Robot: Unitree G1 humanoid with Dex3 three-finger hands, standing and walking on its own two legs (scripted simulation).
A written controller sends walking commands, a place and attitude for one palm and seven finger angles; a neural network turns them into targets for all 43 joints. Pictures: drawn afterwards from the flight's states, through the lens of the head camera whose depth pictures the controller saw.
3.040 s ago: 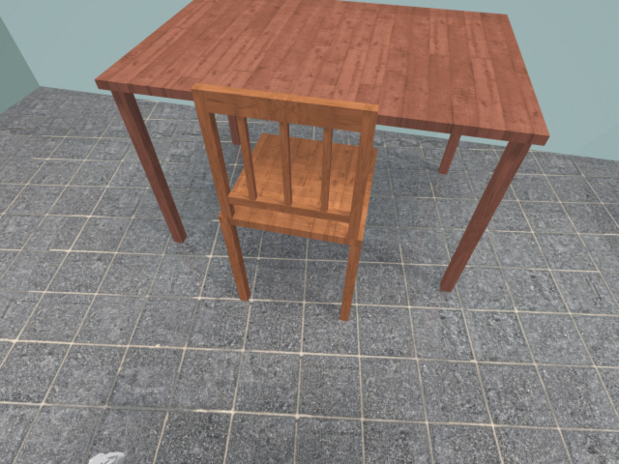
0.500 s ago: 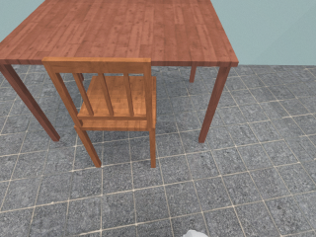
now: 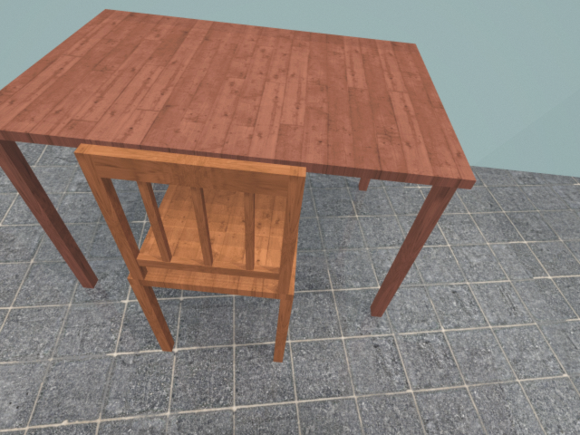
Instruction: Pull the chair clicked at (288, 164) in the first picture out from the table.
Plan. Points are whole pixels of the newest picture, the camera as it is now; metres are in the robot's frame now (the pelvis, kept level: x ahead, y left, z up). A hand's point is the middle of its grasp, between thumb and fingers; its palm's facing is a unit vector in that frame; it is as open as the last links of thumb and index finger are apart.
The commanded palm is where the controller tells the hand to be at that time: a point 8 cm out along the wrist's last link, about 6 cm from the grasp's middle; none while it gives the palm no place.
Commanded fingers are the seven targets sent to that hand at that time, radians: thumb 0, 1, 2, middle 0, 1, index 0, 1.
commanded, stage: come to a stop and stand still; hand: left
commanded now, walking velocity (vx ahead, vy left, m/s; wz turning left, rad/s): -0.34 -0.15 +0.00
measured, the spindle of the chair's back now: (203, 228) +0.51 +0.21 -0.09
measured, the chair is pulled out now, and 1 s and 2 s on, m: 0.00 0.00 0.00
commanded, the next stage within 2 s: look again from close up in 0.86 s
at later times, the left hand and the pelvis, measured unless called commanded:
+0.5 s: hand out of the picture +0.08 +0.19 -0.17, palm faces +0.05 -0.97 -0.23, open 7.4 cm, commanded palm none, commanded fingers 0.00 0.90 0.90 -0.20 -0.30 -0.20 -0.30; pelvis +0.02 +0.00 +0.00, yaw +2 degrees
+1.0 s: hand out of the picture +0.02 +0.22 -0.17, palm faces +0.02 -0.97 -0.24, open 7.4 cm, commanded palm none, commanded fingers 0.00 0.90 0.90 -0.20 -0.30 -0.20 -0.30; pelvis +0.00 +0.03 +0.00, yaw +0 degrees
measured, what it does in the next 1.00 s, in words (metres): steps on the spot: right foot, then left foot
